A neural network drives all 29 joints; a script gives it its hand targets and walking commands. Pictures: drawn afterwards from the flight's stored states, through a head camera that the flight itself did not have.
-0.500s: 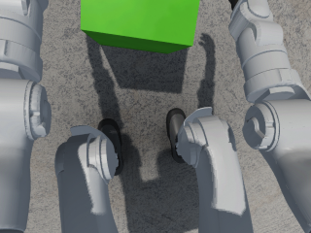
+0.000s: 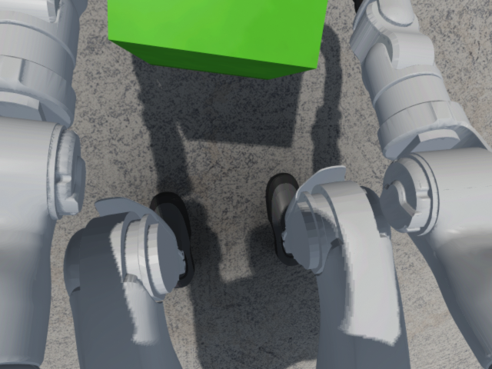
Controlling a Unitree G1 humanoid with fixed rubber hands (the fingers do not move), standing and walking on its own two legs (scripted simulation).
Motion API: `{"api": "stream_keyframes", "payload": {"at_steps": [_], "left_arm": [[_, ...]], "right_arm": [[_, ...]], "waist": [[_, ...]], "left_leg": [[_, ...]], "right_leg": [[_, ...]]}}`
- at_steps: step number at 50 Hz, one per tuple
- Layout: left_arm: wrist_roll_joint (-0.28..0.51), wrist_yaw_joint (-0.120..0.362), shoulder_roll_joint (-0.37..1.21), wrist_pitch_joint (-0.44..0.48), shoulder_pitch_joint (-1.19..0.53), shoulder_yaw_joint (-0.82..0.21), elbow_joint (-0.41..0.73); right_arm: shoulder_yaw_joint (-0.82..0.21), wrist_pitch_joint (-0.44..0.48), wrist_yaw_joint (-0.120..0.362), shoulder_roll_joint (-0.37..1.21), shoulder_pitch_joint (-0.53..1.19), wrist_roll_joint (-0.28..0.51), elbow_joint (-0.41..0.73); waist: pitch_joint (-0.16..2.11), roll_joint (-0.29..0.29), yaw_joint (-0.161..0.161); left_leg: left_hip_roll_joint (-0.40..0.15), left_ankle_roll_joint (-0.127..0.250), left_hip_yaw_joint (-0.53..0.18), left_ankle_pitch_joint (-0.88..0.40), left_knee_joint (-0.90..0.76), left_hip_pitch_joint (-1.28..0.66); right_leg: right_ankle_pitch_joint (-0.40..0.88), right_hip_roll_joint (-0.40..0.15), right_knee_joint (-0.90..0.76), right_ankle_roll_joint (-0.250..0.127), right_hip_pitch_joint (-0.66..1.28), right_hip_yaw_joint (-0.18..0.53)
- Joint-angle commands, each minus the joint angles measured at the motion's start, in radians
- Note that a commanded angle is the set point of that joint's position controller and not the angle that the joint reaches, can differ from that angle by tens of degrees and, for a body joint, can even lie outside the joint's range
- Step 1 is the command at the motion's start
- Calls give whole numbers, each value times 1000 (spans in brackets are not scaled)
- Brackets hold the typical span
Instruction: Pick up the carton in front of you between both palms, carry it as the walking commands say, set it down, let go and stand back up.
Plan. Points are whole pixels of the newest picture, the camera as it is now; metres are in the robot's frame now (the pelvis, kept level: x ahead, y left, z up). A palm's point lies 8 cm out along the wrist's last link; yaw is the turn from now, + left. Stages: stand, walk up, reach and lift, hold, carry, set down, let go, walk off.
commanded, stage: reach and lift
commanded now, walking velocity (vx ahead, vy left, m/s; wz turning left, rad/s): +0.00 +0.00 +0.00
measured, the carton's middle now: out of the picture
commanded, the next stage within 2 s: none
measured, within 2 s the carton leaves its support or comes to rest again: leaves its support in 0.52 s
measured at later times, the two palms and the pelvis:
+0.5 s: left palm out of the picture +0.58 +0.14 -0.17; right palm out of the picture +0.55 -0.17 -0.16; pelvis +0.00 +0.00 -0.01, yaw +1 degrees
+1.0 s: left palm out of the picture +0.52 +0.15 +0.03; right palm out of the picture +0.49 -0.15 +0.03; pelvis -0.01 -0.01 +0.09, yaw +4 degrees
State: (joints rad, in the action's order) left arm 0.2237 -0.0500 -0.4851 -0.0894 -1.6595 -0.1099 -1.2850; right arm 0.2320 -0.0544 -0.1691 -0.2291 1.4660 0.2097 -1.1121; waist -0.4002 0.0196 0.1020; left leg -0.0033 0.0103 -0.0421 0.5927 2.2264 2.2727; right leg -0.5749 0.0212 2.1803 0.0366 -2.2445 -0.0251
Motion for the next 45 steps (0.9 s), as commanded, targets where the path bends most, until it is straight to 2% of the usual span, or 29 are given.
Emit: {"api": "stream_keyframes", "payload": {"at_steps": [1, 7, 10, 11, 13, 15, 17, 19, 23, 28, 31, 32, 34, 36, 40, 42, 45], "left_arm": [[-23, 6, -77, 19, -269, 38, 65], [2, 13, 46, 24, -348, -20, 81], [-19, 19, 119, 18, -386, -18, 93], [-18, 45, 261, 10, -420, -50, 99], [-38, 117, 561, -11, -467, -80, 99], [-84, 195, 810, -42, -429, -44, 104], [-121, 247, 946, -69, -369, 2, 124], [-137, 273, 1024, -86, -338, 26, 149], [-108, 283, 1133, -100, -353, -12, 264], [-29, 251, 1260, -121, -448, -141, 545], [-32, 233, 1324, -155, -448, -160, 672], [-48, 220, 1368, -167, -425, -162, 685], [-83, 209, 1409, -192, -345, -132, 651], [-128, 214, 1436, -216, -258, -82, 562], [-270, 253, 1427, -254, -132, 117, 338], [-330, 269, 1398, -262, -102, 208, 278], [-374, 281, 1376, -265, -102, 279, 260]], "right_arm": [[28, 20, 5, -114, 206, -32, 89], [-28, 15, 17, -9, 304, -3, 129], [-22, 6, 23, 65, 317, -27, 115], [-43, 0, 47, 188, 367, -34, 128], [-81, -25, 125, 472, 483, -53, 148], [-103, -66, 213, 684, 565, -77, 177], [-108, -97, 272, 804, 577, -89, 218], [-112, -118, 307, 879, 571, -86, 253], [-159, -143, 339, 985, 584, -30, 327], [-269, -181, 338, 1069, 600, 52, 480], [-312, -216, 336, 1085, 616, 40, 598], [-336, -224, 329, 1110, 622, 30, 620], [-356, -237, 324, 1111, 617, -2, 658], [-343, -252, 326, 1124, 583, -53, 633], [-174, -293, 338, 1124, 449, -228, 462], [-96, -306, 345, 1108, 406, -296, 405], [-52, -311, 352, 1111, 401, -339, 389]], "waist": [[1142, -118, 41], [1163, -113, 33], [1156, -121, 37], [1148, -131, 48], [1104, -155, 32], [1048, -161, 18], [1026, -158, 4], [1045, -147, -1], [1219, -140, 6], [1686, -197, 13], [1943, -222, 6], [1987, -219, -8], [1942, -196, -12], [1786, -163, -3], [1408, -134, 16], [1312, -126, 19], [1319, -110, 10]], "left_leg": [[19, -14, 10, -301, -168, -562], [31, -7, 10, -271, -180, -606], [42, -10, 12, -257, -183, -625], [49, -11, 12, -251, -182, -633], [67, -10, 22, -260, -177, -622], [88, 1, 34, -256, -171, -597], [101, 11, 46, -264, -162, -574], [106, 19, 52, -285, -154, -566], [105, 25, 54, -379, -140, -643], [112, 9, 66, -600, -141, -945], [125, -5, 73, -704, -164, -1090], [131, -10, 79, -715, -183, -1103], [143, -13, 85, -652, -226, -1042], [152, -13, 94, -501, -283, -889], [160, -12, 101, -198, -409, -592], [163, -11, 100, -128, -459, -539], [167, -8, 102, -108, -516, -552]], "right_leg": [[381, 23, -159, 25, 552, -40], [366, 36, -165, 17, 592, -41], [359, 48, -166, 14, 625, -42], [350, 61, -165, 11, 617, -44], [337, 78, -154, 10, 573, -49], [306, 89, -139, 9, 532, -58], [295, 93, -126, 3, 492, -70], [310, 94, -116, -3, 480, -77], [400, 98, -99, -10, 514, -80], [547, 105, -119, -2, 577, -100], [587, 117, -158, 5, 575, -109], [585, 122, -174, 9, 569, -114], [537, 126, -215, 12, 580, -109], [432, 130, -265, 10, 581, -103], [197, 128, -378, -11, 531, -86], [135, 129, -431, -17, 517, -81], [124, 131, -489, -17, 552, -75]]}}
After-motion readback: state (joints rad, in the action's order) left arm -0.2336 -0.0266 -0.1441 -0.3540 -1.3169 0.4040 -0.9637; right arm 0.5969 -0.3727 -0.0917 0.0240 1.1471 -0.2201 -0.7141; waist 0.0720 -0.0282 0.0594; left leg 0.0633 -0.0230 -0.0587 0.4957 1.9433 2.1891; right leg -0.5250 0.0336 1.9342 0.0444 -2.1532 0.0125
